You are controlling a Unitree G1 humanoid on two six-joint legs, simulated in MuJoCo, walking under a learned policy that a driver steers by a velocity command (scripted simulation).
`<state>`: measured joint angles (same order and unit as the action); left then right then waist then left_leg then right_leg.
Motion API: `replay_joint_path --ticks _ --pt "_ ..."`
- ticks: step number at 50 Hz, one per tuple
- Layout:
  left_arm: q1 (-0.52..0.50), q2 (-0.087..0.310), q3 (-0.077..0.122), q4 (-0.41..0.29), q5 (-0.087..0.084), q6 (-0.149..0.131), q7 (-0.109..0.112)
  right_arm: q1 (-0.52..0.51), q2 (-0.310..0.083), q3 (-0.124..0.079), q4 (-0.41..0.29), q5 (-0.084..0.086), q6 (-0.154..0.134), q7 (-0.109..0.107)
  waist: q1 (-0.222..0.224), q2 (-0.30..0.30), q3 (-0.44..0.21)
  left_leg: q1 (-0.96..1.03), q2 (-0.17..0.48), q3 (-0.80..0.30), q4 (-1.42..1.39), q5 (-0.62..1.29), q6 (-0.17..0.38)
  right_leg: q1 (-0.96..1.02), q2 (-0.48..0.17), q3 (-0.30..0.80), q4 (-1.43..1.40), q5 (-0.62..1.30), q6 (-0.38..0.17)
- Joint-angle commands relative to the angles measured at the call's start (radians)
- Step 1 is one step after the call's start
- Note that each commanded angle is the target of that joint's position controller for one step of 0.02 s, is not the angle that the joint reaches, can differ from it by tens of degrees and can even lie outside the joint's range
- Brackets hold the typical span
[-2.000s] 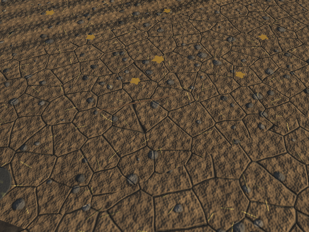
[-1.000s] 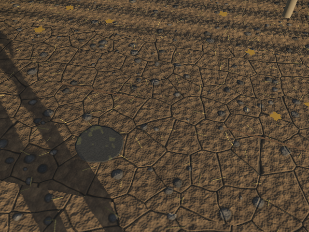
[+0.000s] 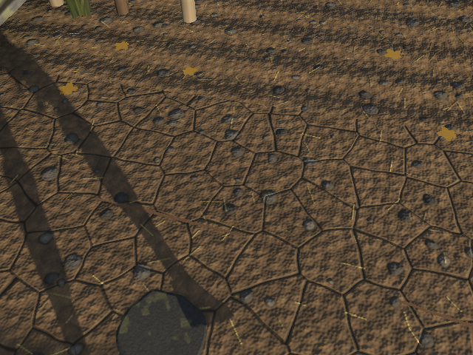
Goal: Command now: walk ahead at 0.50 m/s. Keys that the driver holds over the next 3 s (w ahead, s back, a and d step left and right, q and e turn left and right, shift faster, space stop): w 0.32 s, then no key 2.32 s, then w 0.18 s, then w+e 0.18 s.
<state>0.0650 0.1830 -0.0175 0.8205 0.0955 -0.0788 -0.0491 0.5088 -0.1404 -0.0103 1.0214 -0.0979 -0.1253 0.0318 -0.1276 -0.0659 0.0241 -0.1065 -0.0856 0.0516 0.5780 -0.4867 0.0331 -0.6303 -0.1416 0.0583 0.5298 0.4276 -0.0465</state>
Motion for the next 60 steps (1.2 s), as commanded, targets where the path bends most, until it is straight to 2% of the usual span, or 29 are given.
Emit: replay_joint_path --ticks 1,5,7,8,9,10,11,12,13,14,15,17,19,21,23,25,28,29,30,31,32,33,35,36,38,43,45,47,60 --pt "-0.069 0.068 0.006 -0.074 0.006 0.019 0.0 0.085 -0.069 0.011 -0.018 0.007 0.0 0.011 0.01 0.07 0.142 -0.227 0.277 -0.22 -0.06 0.114 0.194 0.101 -0.032 -0.012 -0.01 0.043 -0.006" --pt "-0.148 0.083 0.005 -0.079 0.022 0.034 0.005 0.206 -0.108 0.008 0.017 0.044 0.023 -0.039 -0.062 0.048 0.178 0.02 0.268 -0.284 0.073 0.099 0.126 0.075 -0.051 -0.016 -0.264 -0.032 0.012" --pt "-0.013 0.156 0.042 -0.021 -0.01 0.019 0.017 0.192 -0.145 0.002 0.028 0.035 0.049 -0.03 0.019 -0.008 0.119 0.013 0.245 -0.24 0.238 0.193 0.077 0.291 -0.032 -0.064 -0.332 0.045 -0.006" --pt "0.161 0.268 0.1 0.035 -0.194 0.011 0.021 0.046 -0.198 -0.048 -0.009 0.127 0.066 -0.06 0.11 0.006 0.037 -0.232 0.153 -0.154 0.527 0.357 0.052 0.603 0.036 -0.076 -0.119 0.119 0.015" --pt "0.469 0.305 0.114 0.126 -0.184 0.018 0.02 0.16 -0.104 -0.025 0.022 0.133 0.055 -0.06 0.209 -0.177 -0.229 -0.555 0.065 -0.069 0.961 -0.122 -0.029 1.111 -0.071 -0.076 0.144 0.524 -0.041" --pt "0.583 0.318 0.116 0.164 -0.163 0.019 0.007 0.233 -0.071 -0.005 0.028 0.186 0.026 -0.052 0.265 -0.307 -0.477 -0.782 0.047 -0.148 1.416 -0.404 -0.071 1.381 -0.216 0.112 0.261 0.445 -0.153" --pt "0.587 0.261 0.11 0.16 -0.159 0.034 0.001 0.213 -0.138 -0.03 0.018 0.198 -0.002 -0.048 0.291 -0.253 -0.529 -0.852 0.084 -0.209 1.508 -0.377 -0.061 1.312 -0.231 0.222 0.16 0.232 -0.193" --pt "0.544 0.291 0.114 0.18 -0.146 0.042 0.008 0.07 -0.108 -0.027 -0.074 0.225 -0.006 -0.062 0.266 -0.232 -0.497 -0.996 0.103 -0.146 1.554 -0.261 -0.068 1.234 -0.336 0.419 -0.045 -0.248 -0.281" --pt "0.424 0.196 0.087 0.166 -0.132 0.049 0.023 -0.102 -0.102 -0.026 -0.128 0.2 0.007 -0.085 0.244 -0.005 -0.306 -1.062 0.148 -0.018 1.513 -0.11 -0.073 1.01 -0.289 0.418 -0.196 -0.425 -0.262" --pt "0.335 0.206 0.08 0.157 -0.108 0.038 0.036 -0.111 -0.066 -0.023 -0.156 0.192 0.023 -0.098 0.182 -0.003 -0.246 -1.013 0.166 -0.027 1.525 -0.008 -0.073 0.82 -0.342 0.455 -0.212 -0.358 -0.3" --pt "0.263 0.17 0.063 0.144 -0.095 0.026 0.038 -0.104 -0.029 -0.016 -0.157 0.153 0.047 -0.103 0.129 0.101 -0.21 -0.918 0.202 -0.049 1.489 -0.003 -0.063 0.635 -0.324 0.395 -0.192 -0.303 -0.283" --pt "0.159 0.09 0.036 0.142 -0.089 0.005 0.027 -0.169 0.0 -0.02 -0.181 0.145 0.07 -0.094 0.071 0.057 -0.049 -0.905 0.25 -0.131 1.282 0.097 0.015 0.383 -0.236 0.253 -0.201 -0.398 -0.192" --pt "0.098 0.121 0.035 0.13 -0.079 -0.012 0.046 -0.25 -0.078 -0.041 -0.226 0.121 0.053 -0.09 0.05 -0.016 0.078 -0.672 0.206 -0.068 0.638 0.337 0.0 0.132 -0.039 -0.016 -0.329 -0.289 -0.118" --pt "0.151 0.159 0.042 0.143 -0.08 -0.022 0.075 -0.274 -0.073 -0.047 -0.216 0.086 0.029 -0.071 0.061 -0.007 -0.005 -0.382 0.14 -0.032 0.278 0.625 -0.033 0.104 0.028 -0.093 -0.298 -0.112 -0.124" --pt "0.181 0.234 0.065 0.157 -0.112 -0.02 0.087 -0.347 -0.068 -0.039 -0.243 0.107 0.031 -0.049 0.077 -0.019 -0.03 -0.366 0.128 -0.066 0.109 0.666 -0.043 0.28 -0.054 -0.031 -0.33 -0.026 -0.149" --pt "0.226 0.202 0.07 0.181 -0.13 -0.005 0.09 -0.445 -0.093 -0.038 -0.274 0.107 0.039 -0.032 0.115 0.028 -0.003 -0.418 0.118 -0.071 -0.023 0.671 -0.013 0.441 -0.073 -0.013 -0.292 -0.011 -0.124" --pt "0.283 0.186 0.081 0.205 -0.118 0.017 0.073 -0.437 -0.147 -0.057 -0.268 0.082 0.039 -0.02 0.116 0.045 -0.032 -0.333 0.089 -0.058 -0.115 0.658 0.042 0.551 -0.052 -0.007 -0.145 -0.034 -0.089" --pt "0.308 0.176 0.083 0.205 -0.106 0.023 0.065 -0.372 -0.198 -0.075 -0.24 0.073 0.04 -0.023 0.103 0.079 -0.084 -0.202 0.088 -0.055 -0.136 0.871 0.062 0.545 0.017 -0.037 -0.031 -0.05 -0.059" --pt "0.394 0.135 0.075 0.21 -0.09 0.022 0.057 -0.282 -0.257 -0.088 -0.218 0.063 0.04 -0.024 0.116 0.162 -0.202 0.106 0.197 -0.145 -0.025 1.305 0.129 0.376 0.091 -0.068 0.139 -0.243 -0.01" --pt "0.48 0.055 0.04 0.226 -0.089 0.02 0.047 -0.194 -0.216 -0.075 -0.193 0.067 0.053 -0.024 0.1 0.273 -0.387 0.372 0.408 -0.352 -0.006 1.384 0.294 0.193 0.142 -0.058 0.412 -0.715 0.049" --pt "0.424 0.1 0.05 0.221 -0.104 0.031 0.037 -0.167 -0.163 -0.06 -0.182 0.086 0.067 -0.023 0.071 0.273 -0.455 0.368 0.454 -0.473 -0.067 1.231 0.34 0.148 0.168 -0.004 0.574 -1.112 0.078" --pt "0.349 0.158 0.07 0.194 -0.117 0.046 0.04 -0.242 -0.174 -0.056 -0.196 0.096 0.076 -0.023 0.089 0.208 -0.376 0.258 0.421 -0.466 -0.116 0.961 0.299 0.086 0.135 0.036 0.614 -1.125 0.082" --pt "0.247 0.14 0.078 0.165 -0.111 0.084 0.068 -0.423 -0.164 -0.05 -0.229 0.092 0.088 -0.034 0.142 0.116 -0.194 -0.038 0.365 -0.398 -0.228 0.556 0.223 0.084 0.082 0.01 0.515 -1.031 0.092" --pt "0.238 0.132 0.078 0.159 -0.106 0.099 0.081 -0.486 -0.174 -0.055 -0.242 0.084 0.093 -0.042 0.169 0.15 -0.158 -0.159 0.33 -0.361 -0.269 0.413 0.185 0.156 0.067 0.0 0.409 -0.985 0.093" --pt "0.259 0.096 0.074 0.177 -0.095 0.107 0.093 -0.507 -0.178 -0.061 -0.237 0.067 0.104 -0.052 0.185 0.19 -0.147 -0.292 0.277 -0.288 -0.313 0.289 0.163 0.303 0.096 -0.045 0.273 -0.904 0.09" --pt "0.265 0.091 0.074 0.194 -0.056 0.103 0.081 -0.466 -0.141 -0.051 -0.179 0.096 0.107 -0.065 0.209 0.157 -0.114 -0.39 0.201 -0.205 -0.321 -0.071 0.058 0.493 0.101 -0.064 -0.001 -0.654 0.037" --pt "0.211 0.181 0.092 0.185 -0.075 0.097 0.088 -0.419 -0.15 -0.059 -0.167 0.104 0.111 -0.071 0.147 0.009 0.003 -0.279 0.119 -0.122 -0.256 0.0 0.003 0.268 0.065 0.004 -0.128 -0.927 -0.001" --pt "0.163 0.134 0.082 0.184 -0.084 0.074 0.091 -0.391 -0.151 -0.062 -0.145 0.099 0.105 -0.077 0.13 -0.057 0.016 -0.149 0.106 -0.096 -0.167 0.182 0.001 0.191 0.056 0.02 -0.2 -0.945 0.013" --pt "0.215 0.118 0.081 0.216 -0.098 0.06 0.085 -0.369 -0.156 -0.069 -0.049 0.106 0.112 -0.069 0.148 0.072 -0.07 -0.041 0.12 -0.084 -0.072 0.6 0.027 0.38 0.092 -0.03 -0.102 -0.491 0.015"
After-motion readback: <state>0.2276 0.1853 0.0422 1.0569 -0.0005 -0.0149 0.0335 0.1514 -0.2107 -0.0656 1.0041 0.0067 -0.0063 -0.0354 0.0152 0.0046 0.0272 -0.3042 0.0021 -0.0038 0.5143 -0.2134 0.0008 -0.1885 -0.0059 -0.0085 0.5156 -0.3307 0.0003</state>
